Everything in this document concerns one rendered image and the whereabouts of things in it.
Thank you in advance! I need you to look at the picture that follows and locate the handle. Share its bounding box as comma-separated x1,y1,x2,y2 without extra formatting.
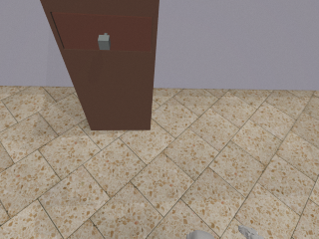
98,33,111,51

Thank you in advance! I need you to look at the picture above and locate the robot right hand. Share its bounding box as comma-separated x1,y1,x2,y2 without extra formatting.
238,225,264,239

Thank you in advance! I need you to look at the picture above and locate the cabinet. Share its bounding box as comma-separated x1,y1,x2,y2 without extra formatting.
40,0,160,130

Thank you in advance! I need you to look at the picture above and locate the drawer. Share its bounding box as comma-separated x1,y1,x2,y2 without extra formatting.
52,12,153,52

